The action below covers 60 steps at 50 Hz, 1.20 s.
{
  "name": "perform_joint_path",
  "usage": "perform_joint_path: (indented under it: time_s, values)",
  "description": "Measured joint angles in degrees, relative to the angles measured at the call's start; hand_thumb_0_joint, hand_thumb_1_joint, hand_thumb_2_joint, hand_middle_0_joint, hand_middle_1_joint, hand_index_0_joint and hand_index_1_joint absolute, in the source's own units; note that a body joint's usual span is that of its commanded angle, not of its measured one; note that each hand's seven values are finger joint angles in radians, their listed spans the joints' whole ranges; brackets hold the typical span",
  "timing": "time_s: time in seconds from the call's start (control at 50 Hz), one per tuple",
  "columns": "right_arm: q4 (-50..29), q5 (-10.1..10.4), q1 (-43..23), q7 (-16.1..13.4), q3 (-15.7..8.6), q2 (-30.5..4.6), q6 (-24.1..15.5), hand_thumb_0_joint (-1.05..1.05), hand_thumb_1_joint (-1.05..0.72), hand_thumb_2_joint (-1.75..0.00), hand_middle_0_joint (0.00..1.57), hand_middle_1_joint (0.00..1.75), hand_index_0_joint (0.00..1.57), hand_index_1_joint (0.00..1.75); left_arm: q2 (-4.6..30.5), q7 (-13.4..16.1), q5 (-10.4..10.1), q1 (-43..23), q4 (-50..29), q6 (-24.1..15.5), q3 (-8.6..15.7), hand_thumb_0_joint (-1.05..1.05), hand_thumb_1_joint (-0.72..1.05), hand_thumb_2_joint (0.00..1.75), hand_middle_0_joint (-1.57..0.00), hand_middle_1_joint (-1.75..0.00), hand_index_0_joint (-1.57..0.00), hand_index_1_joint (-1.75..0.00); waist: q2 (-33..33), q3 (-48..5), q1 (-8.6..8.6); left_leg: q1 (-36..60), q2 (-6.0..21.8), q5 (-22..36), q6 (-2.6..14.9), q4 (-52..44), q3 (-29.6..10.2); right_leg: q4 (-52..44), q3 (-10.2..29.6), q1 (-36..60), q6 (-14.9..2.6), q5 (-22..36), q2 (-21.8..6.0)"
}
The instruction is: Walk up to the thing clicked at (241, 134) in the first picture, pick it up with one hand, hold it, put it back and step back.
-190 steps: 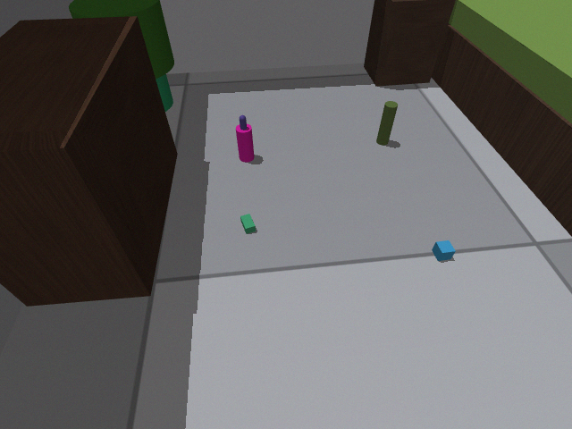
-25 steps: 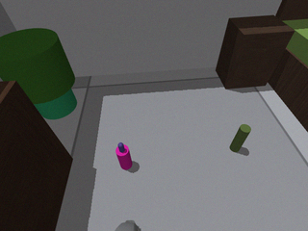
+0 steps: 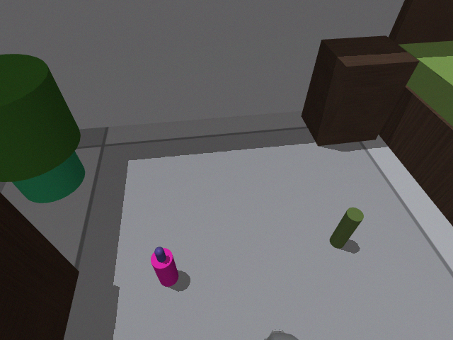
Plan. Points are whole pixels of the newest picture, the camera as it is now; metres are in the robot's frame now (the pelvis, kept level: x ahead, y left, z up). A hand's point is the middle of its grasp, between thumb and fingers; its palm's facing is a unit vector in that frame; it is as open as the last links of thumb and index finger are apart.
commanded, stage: walk up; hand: left
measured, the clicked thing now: (164, 264) +0.53 +0.25 -0.63
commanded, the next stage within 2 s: none
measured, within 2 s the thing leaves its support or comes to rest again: neither
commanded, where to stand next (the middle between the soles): +0.17 +0.00 m, yaw +0 degrees
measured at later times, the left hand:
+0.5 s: hand out of the picture +0.14 +0.27 -0.16, palm faces +0.01 -0.92 -0.40, open 7.4 cm
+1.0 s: hand out of the picture +0.11 +0.27 -0.15, palm faces +0.03 -0.93 -0.38, open 7.4 cm
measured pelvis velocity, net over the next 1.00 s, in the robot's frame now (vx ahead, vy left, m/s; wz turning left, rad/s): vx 0.09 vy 0.00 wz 0.04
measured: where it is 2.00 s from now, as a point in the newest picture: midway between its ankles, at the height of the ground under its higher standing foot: outside the picture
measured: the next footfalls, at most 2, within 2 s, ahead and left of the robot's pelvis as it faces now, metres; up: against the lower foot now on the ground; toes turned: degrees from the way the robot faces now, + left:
right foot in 0.06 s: +0.16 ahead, -0.14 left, +0.00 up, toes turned -1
left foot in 0.46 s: +0.16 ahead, +0.13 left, +0.00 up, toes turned +2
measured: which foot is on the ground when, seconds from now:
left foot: down 0.00-0.08, up 0.10-0.44, down 0.46-1.00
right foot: up 0.00-0.04, down 0.06-1.00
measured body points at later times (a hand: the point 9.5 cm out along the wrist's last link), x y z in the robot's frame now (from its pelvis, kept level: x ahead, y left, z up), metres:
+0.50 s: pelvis +0.07 +0.00 -0.02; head +0.09 +0.00 +0.43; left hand +0.14 +0.32 -0.13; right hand +0.14 -0.32 -0.14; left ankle +0.12 +0.13 -0.74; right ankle +0.12 -0.14 -0.73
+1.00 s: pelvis +0.09 +0.00 +0.00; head +0.10 -0.01 +0.45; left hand +0.11 +0.32 -0.12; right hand +0.22 -0.29 -0.13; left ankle +0.12 +0.13 -0.73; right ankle +0.12 -0.14 -0.73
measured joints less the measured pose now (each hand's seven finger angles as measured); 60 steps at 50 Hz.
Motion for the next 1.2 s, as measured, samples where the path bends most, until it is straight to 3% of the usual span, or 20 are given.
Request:
perform_joint_path:
  time_s: [0.06, 0.1, 0.18, 0.24, 0.34, 0.46, 0.5, 0.56, 0.66, 0.94, 1.2]
  values:
    - [0.01, 0.08, 0.89, 0.05, -0.43, -1.18, 1.00, 0.01, -0.90, -0.90, 0.20, 0.30, 0.21, 0.30, 0.00, 0.39, 0.23, 0.24, 0.37, -1.24, 0.19, 0.01, 0.90, 0.89, -0.20, -0.30, -0.20, -0.30, 1.70, -0.43, -0.39, -0.51, 0.68, -3.95, -1.05, 4.35, -0.18, -7.64, -1.07, 4.38, -0.37, 3.15, 1.48]
    - [0.76, 0.41, 0.62, -0.38, -0.73, -1.96, 1.89, 0.01, -0.90, -0.90, 0.20, 0.30, 0.21, 0.30, -0.83, 1.25, 0.59, -0.39, 0.51, -2.33, 0.47, 0.01, 0.90, 0.89, -0.20, -0.30, -0.20, -0.30, 4.98, 0.46, -0.12, -2.70, 2.85, -7.07, 0.18, 12.09, -1.93, -6.84, -2.54, 5.43, -0.65, 3.85, 3.69]
    - [2.31, 0.47, -0.95, -1.30, -0.01, -1.20, 3.65, 0.01, -0.90, -0.90, 0.20, 0.30, 0.20, 0.30, -1.59, 2.27, 0.28, -1.05, -0.80, -2.56, -0.41, 0.01, 0.90, 0.89, -0.20, -0.30, -0.20, -0.30, 5.24, 1.25, 1.64, -10.63, -0.61, -11.99, 0.39, 28.56, -4.28, -6.26, -2.08, 6.60, -1.58, 1.63, 3.05]
    - [2.51, 0.77, -2.21, -1.26, 0.05, -1.25, 3.88, 0.01, -0.90, -0.90, 0.20, 0.30, 0.20, 0.30, -2.24, 2.83, -0.04, -1.03, -1.34, -2.39, -1.26, 0.01, 0.90, 0.89, -0.20, -0.30, -0.21, -0.30, 6.03, 1.70, 2.16, -15.35, -0.63, -8.83, 0.08, 31.39, -5.84, -9.29, -2.15, 8.47, -1.45, 2.59, 3.03]
    - [3.57, 0.56, -3.73, -1.28, -0.13, -1.00, 4.39, 0.01, -0.90, -0.90, 0.20, 0.30, 0.20, 0.30, -2.27, 3.33, 0.66, -1.05, -1.36, -1.54, -1.78, 0.01, 0.90, 0.89, -0.20, -0.30, -0.21, -0.30, 6.42, 1.72, 2.36, -16.95, 1.19, -4.83, -1.14, 23.13, -7.70, -10.01, -2.58, 9.48, -1.30, 2.11, 3.50]
    - [6.74, 0.23, -5.04, -1.72, -0.04, 0.11, 4.20, 0.01, -0.90, -0.90, 0.20, 0.30, 0.20, 0.30, -1.18, 3.42, 0.14, -3.68, -0.47, 0.30, -1.90, 0.01, 0.90, 0.89, -0.20, -0.30, -0.21, -0.30, 3.70, 1.16, 2.08, -11.03, 1.30, 2.04, -1.46, 9.04, -5.33, -2.13, -3.37, 6.73, 0.02, -2.77, 2.30]
    - [7.80, -0.26, -6.11, -2.04, 0.15, 1.22, 3.94, 0.01, -0.90, -0.90, 0.20, 0.30, 0.20, 0.30, -0.91, 3.66, -0.40, -5.30, 0.60, 1.27, -1.82, 0.01, 0.90, 0.89, -0.20, -0.30, -0.21, -0.30, 0.86, 1.62, 2.21, -10.80, -0.11, 1.88, -1.97, 9.44, -4.28, 0.02, -2.18, 5.96, 0.21, -3.98, 0.88]
    - [8.40, -0.10, -7.48, -1.74, 1.05, 1.78, 3.88, 0.01, -0.90, -0.90, 0.20, 0.30, 0.20, 0.30, -1.48, 3.72, -0.82, -6.41, 2.45, 1.95, -2.22, 0.01, 0.90, 0.89, -0.20, -0.30, -0.20, -0.30, 0.54, 1.05, 1.82, -11.35, 0.84, 1.09, -1.55, 10.36, -4.66, 0.11, -1.38, 6.35, -0.80, -9.99, 2.86]
    - [9.49, 0.39, -10.10, -1.74, 2.16, 2.52, 3.88, 0.01, -0.90, -0.90, 0.20, 0.30, 0.20, 0.30, -1.94, 3.34, -0.67, -7.28, 6.22, 1.52, -2.51, 0.01, 0.90, 0.89, -0.20, -0.30, -0.20, -0.30, 0.45, 0.64, 1.77, -10.74, 1.63, 1.31, -1.91, 9.88, -5.49, -5.98, -1.94, 9.28, 0.63, -0.52, 3.89]
    - [13.88, 0.82, -14.95, -1.30, 2.69, 2.99, 3.76, 0.01, -0.90, -0.90, 0.20, 0.30, 0.20, 0.30, -2.61, 2.83, -0.18, -6.71, 14.12, 0.93, -3.02, 0.01, 0.90, 0.89, -0.20, -0.30, -0.20, -0.30, 3.46, -1.22, 3.36, -6.69, 1.28, 4.85, -2.31, 0.84, -5.63, -14.31, -2.28, 13.19, 1.15, 1.92, 3.74]
    - [18.29, 1.00, -15.74, -1.78, 2.16, 2.76, 4.01, 0.01, -0.90, -0.90, 0.20, 0.30, 0.20, 0.30, -3.76, 3.21, -0.44, -12.02, 15.04, 0.86, -2.95, 0.01, 0.90, 0.89, -0.20, -0.30, -0.20, -0.30, 3.38, -1.49, 2.07, -1.87, 0.61, 7.16, -2.30, -5.72, -5.17, -19.14, -2.05, 17.15, 1.44, 3.35, 3.13]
